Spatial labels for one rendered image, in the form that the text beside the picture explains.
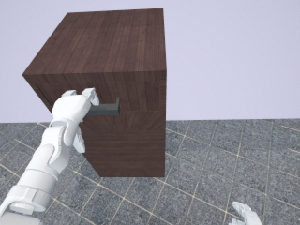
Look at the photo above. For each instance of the left robot hand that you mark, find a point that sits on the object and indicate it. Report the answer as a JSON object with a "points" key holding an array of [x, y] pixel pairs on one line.
{"points": [[75, 107]]}

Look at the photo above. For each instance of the left robot upper arm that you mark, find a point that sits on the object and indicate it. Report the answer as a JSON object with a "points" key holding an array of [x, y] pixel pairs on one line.
{"points": [[9, 218]]}

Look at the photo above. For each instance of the cabinet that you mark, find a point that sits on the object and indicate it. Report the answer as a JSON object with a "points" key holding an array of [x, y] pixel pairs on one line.
{"points": [[111, 46]]}

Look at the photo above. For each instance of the drawer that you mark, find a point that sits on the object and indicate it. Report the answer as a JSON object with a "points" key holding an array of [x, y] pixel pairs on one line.
{"points": [[134, 96]]}

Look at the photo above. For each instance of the left robot forearm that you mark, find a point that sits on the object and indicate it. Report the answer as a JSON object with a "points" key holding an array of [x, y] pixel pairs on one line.
{"points": [[34, 189]]}

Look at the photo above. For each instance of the handle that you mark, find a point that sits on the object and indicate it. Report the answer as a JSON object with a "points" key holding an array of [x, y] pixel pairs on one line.
{"points": [[105, 109]]}

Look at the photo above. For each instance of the right robot hand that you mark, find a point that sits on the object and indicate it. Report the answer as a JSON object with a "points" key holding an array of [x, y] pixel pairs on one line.
{"points": [[250, 217]]}

